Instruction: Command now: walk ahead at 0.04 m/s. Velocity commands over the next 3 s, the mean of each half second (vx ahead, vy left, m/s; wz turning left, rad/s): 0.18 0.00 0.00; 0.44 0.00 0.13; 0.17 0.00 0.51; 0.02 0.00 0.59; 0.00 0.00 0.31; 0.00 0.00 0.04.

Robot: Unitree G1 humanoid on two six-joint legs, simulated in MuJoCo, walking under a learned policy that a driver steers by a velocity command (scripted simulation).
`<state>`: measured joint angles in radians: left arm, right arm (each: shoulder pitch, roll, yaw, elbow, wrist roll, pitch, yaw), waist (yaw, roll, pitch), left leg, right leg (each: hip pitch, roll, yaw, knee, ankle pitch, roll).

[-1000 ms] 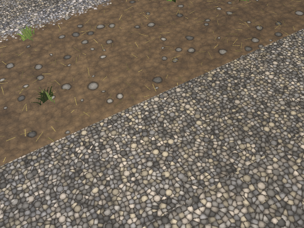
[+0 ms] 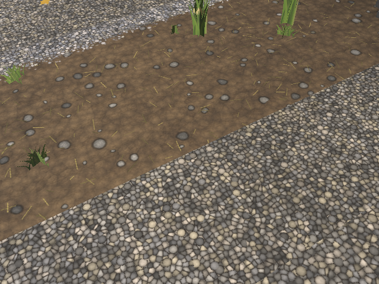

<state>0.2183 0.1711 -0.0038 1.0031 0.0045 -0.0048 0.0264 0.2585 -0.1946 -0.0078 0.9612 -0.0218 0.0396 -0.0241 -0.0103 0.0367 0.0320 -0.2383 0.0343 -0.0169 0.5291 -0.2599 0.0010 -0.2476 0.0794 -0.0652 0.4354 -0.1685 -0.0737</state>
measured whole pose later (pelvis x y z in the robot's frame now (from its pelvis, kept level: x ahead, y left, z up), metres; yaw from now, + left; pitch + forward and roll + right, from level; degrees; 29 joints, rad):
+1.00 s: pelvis +0.29 -0.02 -0.02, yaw +5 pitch -2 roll +1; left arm 0.20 0.21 0.05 0.96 0.03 -0.07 0.01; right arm 0.39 -0.24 -0.06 1.04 -0.02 -0.05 0.01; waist -0.03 -0.01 0.04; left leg -0.18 -0.13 0.03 0.61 -0.39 0.12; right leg -0.49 -0.04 0.03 1.18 -0.37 -0.01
